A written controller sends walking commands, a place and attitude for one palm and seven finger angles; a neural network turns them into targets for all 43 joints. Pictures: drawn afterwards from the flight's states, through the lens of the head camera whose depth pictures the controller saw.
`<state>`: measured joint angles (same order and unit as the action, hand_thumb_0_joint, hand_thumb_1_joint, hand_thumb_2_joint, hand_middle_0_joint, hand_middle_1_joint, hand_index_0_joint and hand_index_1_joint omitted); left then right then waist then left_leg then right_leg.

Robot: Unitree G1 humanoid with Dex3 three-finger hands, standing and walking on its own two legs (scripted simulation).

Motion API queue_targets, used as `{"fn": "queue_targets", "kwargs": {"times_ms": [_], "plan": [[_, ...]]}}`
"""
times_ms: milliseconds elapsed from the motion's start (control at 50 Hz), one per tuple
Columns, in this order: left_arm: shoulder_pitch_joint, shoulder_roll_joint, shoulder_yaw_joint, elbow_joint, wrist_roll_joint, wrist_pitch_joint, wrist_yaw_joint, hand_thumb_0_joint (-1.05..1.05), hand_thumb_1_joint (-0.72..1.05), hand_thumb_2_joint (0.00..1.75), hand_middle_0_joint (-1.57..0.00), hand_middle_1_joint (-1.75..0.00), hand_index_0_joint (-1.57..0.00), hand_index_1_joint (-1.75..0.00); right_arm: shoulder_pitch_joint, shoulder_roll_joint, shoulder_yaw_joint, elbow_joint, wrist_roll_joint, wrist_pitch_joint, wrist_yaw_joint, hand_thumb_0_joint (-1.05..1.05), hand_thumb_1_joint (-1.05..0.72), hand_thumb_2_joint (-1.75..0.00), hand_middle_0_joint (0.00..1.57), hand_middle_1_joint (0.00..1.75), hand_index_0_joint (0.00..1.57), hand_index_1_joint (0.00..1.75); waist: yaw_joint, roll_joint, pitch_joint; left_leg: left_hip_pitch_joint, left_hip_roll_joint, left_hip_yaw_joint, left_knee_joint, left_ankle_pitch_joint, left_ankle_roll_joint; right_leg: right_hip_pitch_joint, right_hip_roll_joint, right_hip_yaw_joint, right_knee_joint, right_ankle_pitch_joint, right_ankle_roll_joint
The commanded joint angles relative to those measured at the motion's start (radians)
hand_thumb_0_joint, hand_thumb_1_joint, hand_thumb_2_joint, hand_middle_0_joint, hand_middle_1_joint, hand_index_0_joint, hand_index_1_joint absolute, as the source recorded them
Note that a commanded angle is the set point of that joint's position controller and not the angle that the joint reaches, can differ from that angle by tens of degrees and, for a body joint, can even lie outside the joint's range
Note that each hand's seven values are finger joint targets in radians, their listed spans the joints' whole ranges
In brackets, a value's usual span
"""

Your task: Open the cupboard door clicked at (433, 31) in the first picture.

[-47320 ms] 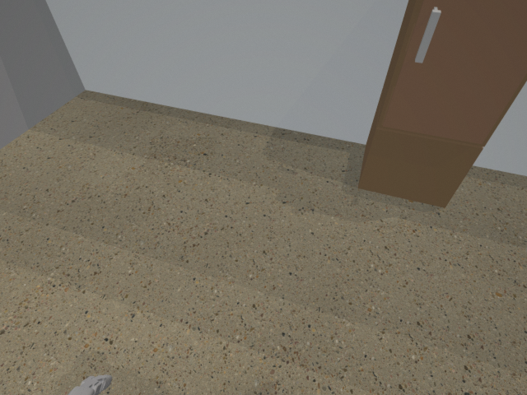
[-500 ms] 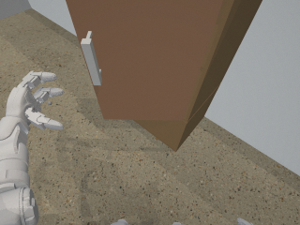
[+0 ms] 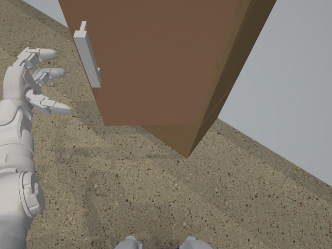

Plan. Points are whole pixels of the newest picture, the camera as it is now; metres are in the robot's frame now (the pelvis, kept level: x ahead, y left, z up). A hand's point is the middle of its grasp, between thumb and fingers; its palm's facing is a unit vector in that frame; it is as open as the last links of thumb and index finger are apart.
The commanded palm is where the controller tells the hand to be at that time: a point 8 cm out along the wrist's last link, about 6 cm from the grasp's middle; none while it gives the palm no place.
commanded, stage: move the hooked fingers beside the handle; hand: left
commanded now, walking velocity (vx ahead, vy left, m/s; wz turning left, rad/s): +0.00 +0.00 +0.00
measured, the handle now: (90, 56) +0.58 +0.18 +0.09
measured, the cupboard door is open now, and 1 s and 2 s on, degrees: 40 40 40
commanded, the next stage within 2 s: slide the fingers in behind the handle in 1.12 s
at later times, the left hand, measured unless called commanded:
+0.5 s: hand (64, 69) +0.52 +0.23 +0.10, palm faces +0.01 -1.00 -0.02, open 14.0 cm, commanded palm +0.50 +0.28 +0.09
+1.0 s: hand (64, 74) +0.51 +0.23 +0.09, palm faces +0.01 -1.00 -0.01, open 14.0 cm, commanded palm +0.50 +0.28 +0.09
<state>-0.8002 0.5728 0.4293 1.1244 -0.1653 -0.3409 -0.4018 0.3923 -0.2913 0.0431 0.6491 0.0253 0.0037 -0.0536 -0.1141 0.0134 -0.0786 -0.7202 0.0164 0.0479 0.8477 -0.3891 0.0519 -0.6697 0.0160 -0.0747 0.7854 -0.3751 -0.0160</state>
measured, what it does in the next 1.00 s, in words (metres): stands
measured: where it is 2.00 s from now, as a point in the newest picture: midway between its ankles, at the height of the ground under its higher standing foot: outside the picture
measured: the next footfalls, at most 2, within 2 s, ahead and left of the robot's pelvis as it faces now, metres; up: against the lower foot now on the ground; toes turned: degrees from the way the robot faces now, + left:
none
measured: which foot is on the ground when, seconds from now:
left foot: down 0.00-1.00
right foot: down 0.00-1.00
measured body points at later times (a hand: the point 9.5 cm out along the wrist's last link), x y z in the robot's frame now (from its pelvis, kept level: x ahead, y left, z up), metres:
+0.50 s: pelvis +0.00 +0.00 -0.01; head +0.13 +0.01 +0.42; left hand +0.51 +0.29 +0.11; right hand -0.04 -0.28 -0.11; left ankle +0.01 +0.08 -0.70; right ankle +0.00 -0.11 -0.70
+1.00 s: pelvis +0.01 +0.00 -0.01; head +0.13 +0.02 +0.43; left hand +0.51 +0.29 +0.10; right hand +0.01 -0.27 -0.11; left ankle +0.01 +0.08 -0.70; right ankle +0.00 -0.11 -0.70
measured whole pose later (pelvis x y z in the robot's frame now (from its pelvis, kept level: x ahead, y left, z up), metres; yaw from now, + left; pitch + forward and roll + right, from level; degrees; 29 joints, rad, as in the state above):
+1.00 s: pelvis +0.01 +0.00 -0.01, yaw -1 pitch +19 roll -3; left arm -0.93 0.63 0.43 1.22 -0.12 -0.32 -0.38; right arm 0.41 -0.29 0.05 0.60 0.01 0.09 -0.03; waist -0.16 0.02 -0.09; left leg -0.82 0.03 0.04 0.91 -0.43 0.05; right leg -0.75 0.03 -0.08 0.81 -0.40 -0.02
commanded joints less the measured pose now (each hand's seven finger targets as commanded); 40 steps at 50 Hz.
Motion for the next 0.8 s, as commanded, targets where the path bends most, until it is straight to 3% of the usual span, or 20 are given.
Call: {"fn": "queue_targets", "kwargs": {"times_ms": [0,20,60,120,180,200,220,280,300,340,380,400,460,500,540,580,640,680,740,780], "plan": [[-0.469,0.295,0.028,-0.117,-0.009,-0.032,-0.01,0.0,-0.5,0.3,-0.3,-1.2,-0.3,-1.2,0.128,-0.186,-0.065,-0.063,-0.002,-0.008,-0.015,0.0,-0.9,-0.9,0.2,0.3,0.2,0.3,-0.038,0.087,-0.363,0.304,0.012,-0.109,-0.082,0.344,-0.018,0.048,0.023,0.046,-0.074,0.265,-0.004],[-0.473,0.332,0.049,-0.112,0.001,-0.031,-0.006,0.0,-0.5,0.3,-0.3,-1.2,-0.3,-1.2,0.133,-0.189,-0.066,-0.062,-0.003,-0.004,-0.016,0.0,-0.9,-0.9,0.2,0.3,0.2,0.3,-0.03,0.113,-0.362,0.301,0.012,-0.11,-0.079,0.345,-0.02,0.04,0.021,0.046,-0.071,0.26,-0.008],[-0.505,0.345,0.048,-0.14,0.01,-0.043,0.002,0.0,-0.5,0.3,-0.3,-1.2,-0.3,-1.2,0.143,-0.187,-0.065,-0.066,-0.008,0.0,-0.013,0.0,-0.9,-0.9,0.2,0.3,0.2,0.3,-0.032,0.136,-0.387,0.315,0.013,-0.114,-0.067,0.374,-0.02,0.036,0.023,0.047,-0.062,0.271,-0.01],[-0.554,0.375,0.064,-0.116,0.012,-0.058,0.012,0.0,-0.5,0.3,-0.3,-1.2,-0.3,-1.2,0.156,-0.192,-0.063,-0.064,-0.01,0.007,-0.011,0.0,-0.9,-0.9,0.2,0.3,0.2,0.3,-0.052,0.099,-0.398,0.281,0.014,-0.11,-0.056,0.334,-0.015,0.039,0.028,0.055,-0.064,0.257,-0.001],[-0.585,0.434,0.101,-0.113,0.02,-0.068,0.012,0.0,-0.5,0.3,-0.3,-1.2,-0.3,-1.2,0.177,-0.197,-0.063,-0.064,-0.011,0.015,-0.013,0.0,-0.9,-0.9,0.2,0.3,0.2,0.3,-0.052,0.119,-0.461,0.291,0.014,-0.107,-0.045,0.362,-0.015,0.062,0.03,0.061,-0.054,0.284,-0.001],[-0.602,0.403,0.066,-0.113,0.026,-0.066,0.009,0.0,-0.5,0.3,-0.3,-1.2,-0.3,-1.2,0.175,-0.194,-0.061,-0.063,-0.012,0.017,-0.011,0.0,-0.9,-0.9,0.2,0.3,0.2,0.3,-0.059,0.161,-0.462,0.306,0.014,-0.108,-0.041,0.366,-0.016,0.037,0.03,0.062,-0.054,0.28,-0.002],[-0.608,0.389,0.058,-0.091,0.029,-0.058,0.008,0.0,-0.5,0.3,-0.3,-1.2,-0.3,-1.2,0.182,-0.193,-0.061,-0.055,-0.013,0.018,-0.009,0.0,-0.9,-0.9,0.2,0.3,0.2,0.3,-0.068,0.152,-0.448,0.299,0.015,-0.106,-0.035,0.354,-0.014,0.02,0.031,0.061,-0.057,0.27,0.0],[-0.581,0.418,0.066,-0.025,0.046,-0.035,0.003,0.0,-0.5,0.3,-0.3,-1.2,-0.3,-1.2,0.2,-0.199,-0.056,-0.06,-0.014,0.032,-0.008,0.0,-0.9,-0.9,0.2,0.3,0.2,0.3,-0.068,0.139,-0.41,0.265,0.018,-0.107,-0.035,0.349,-0.013,0.008,0.035,0.056,-0.055,0.264,-0.002],[-0.619,0.384,0.026,-0.003,0.048,-0.02,0.0,0.0,-0.5,0.3,-0.3,-1.2,-0.3,-1.2,0.202,-0.199,-0.054,-0.057,-0.013,0.034,-0.008,0.0,-0.9,-0.9,0.2,0.3,0.2,0.3,-0.097,0.119,-0.378,0.245,0.019,-0.107,-0.035,0.324,-0.009,-0.014,0.035,0.056,-0.063,0.248,0.003],[-0.614,0.391,0.035,0.007,0.049,-0.009,0.0,0.0,-0.5,0.3,-0.3,-1.2,-0.3,-1.2,0.216,-0.201,-0.056,-0.062,-0.017,0.036,-0.005,0.0,-0.9,-0.9,0.2,0.3,0.2,0.3,-0.088,0.121,-0.378,0.225,0.018,-0.108,-0.036,0.303,-0.009,-0.011,0.035,0.055,-0.062,0.23,0.002],[-0.567,0.452,0.089,-0.005,0.047,-0.016,-0.002,0.0,-0.5,0.3,-0.3,-1.2,-0.3,-1.2,0.224,-0.208,-0.056,-0.076,-0.02,0.043,-0.006,0.0,-0.9,-0.9,0.2,0.3,0.2,0.3,-0.065,0.105,-0.438,0.23,0.018,-0.102,-0.03,0.354,-0.009,0.037,0.038,0.059,-0.049,0.282,0.0],[-0.57,0.483,0.109,-0.035,0.048,-0.023,0.0,0.0,-0.5,0.3,-0.3,-1.2,-0.3,-1.2,0.225,-0.207,-0.058,-0.083,-0.02,0.045,-0.007,0.0,-0.9,-0.9,0.2,0.3,0.2,0.3,-0.057,0.127,-0.464,0.233,0.018,-0.098,-0.025,0.369,-0.01,0.052,0.036,0.064,-0.047,0.3,0.001],[-0.559,0.451,0.102,-0.102,0.044,-0.05,0.004,0.0,-0.5,0.3,-0.3,-1.2,-0.3,-1.2,0.232,-0.197,-0.062,-0.093,-0.025,0.053,0.002,0.0,-0.9,-0.9,0.2,0.3,0.2,0.3,-0.048,0.155,-0.511,0.29,0.02,-0.1,-0.014,0.438,-0.014,0.045,0.044,0.055,-0.031,0.338,-0.003],[-0.585,0.466,0.101,-0.085,0.047,-0.047,0.004,0.0,-0.5,0.3,-0.3,-1.2,-0.3,-1.2,0.229,-0.2,-0.06,-0.086,-0.022,0.061,0.003,0.0,-0.9,-0.9,0.2,0.3,0.2,0.3,-0.065,0.138,-0.461,0.255,0.024,-0.098,-0.017,0.391,-0.011,0.034,0.046,0.056,-0.041,0.313,0.003],[-0.57,0.479,0.118,-0.081,0.046,-0.04,0.005,0.0,-0.5,0.3,-0.3,-1.2,-0.3,-1.2,0.228,-0.201,-0.065,-0.091,-0.019,0.065,0.002,0.0,-0.9,-0.9,0.2,0.3,0.2,0.3,-0.062,0.123,-0.454,0.232,0.02,-0.091,-0.018,0.369,-0.006,0.056,0.045,0.063,-0.048,0.313,0.004],[-0.572,0.511,0.142,-0.137,0.047,-0.049,0.003,0.0,-0.5,0.3,-0.3,-1.2,-0.3,-1.2,0.232,-0.201,-0.067,-0.093,-0.022,0.068,0.0,0.0,-0.9,-0.9,0.2,0.3,0.2,0.3,-0.045,0.184,-0.524,0.285,0.018,-0.091,-0.017,0.43,-0.01,0.078,0.046,0.064,-0.037,0.359,0.0],[-0.551,0.458,0.104,-0.147,0.046,-0.052,0.001,0.0,-0.5,0.3,-0.3,-1.2,-0.3,-1.2,0.224,-0.191,-0.064,-0.09,-0.021,0.073,0.005,0.0,-0.9,-0.9,0.2,0.3,0.2,0.3,-0.049,0.2,-0.494,0.322,0.024,-0.097,-0.014,0.474,-0.015,0.044,0.05,0.053,-0.041,0.366,-0.001],[-0.539,0.387,0.064,-0.152,0.032,-0.047,-0.008,0.0,-0.5,0.3,-0.3,-1.2,-0.3,-1.2,0.224,-0.187,-0.068,-0.086,-0.02,0.078,0.008,0.0,-0.9,-0.9,0.2,0.3,0.2,0.3,-0.061,0.201,-0.487,0.374,0.03,-0.104,-0.009,0.526,-0.019,0.004,0.055,0.043,-0.043,0.371,-0.001],[-0.506,0.393,0.074,-0.095,0.022,-0.02,-0.014,0.0,-0.5,0.3,-0.3,-1.2,-0.3,-1.2,0.224,-0.195,-0.069,-0.081,-0.019,0.084,0.007,0.0,-0.9,-0.9,0.2,0.3,0.2,0.3,-0.06,0.147,-0.431,0.32,0.028,-0.106,-0.02,0.472,-0.015,0.013,0.053,0.04,-0.051,0.348,-0.002],[-0.499,0.354,0.051,-0.091,0.013,-0.013,-0.017,0.0,-0.5,0.3,-0.3,-1.2,-0.3,-1.2,0.217,-0.191,-0.066,-0.085,-0.017,0.085,0.007,0.0,-0.9,-0.9,0.2,0.3,0.2,0.3,-0.061,0.15,-0.428,0.332,0.026,-0.104,-0.021,0.487,-0.015,0.008,0.053,0.038,-0.05,0.359,-0.002]]}}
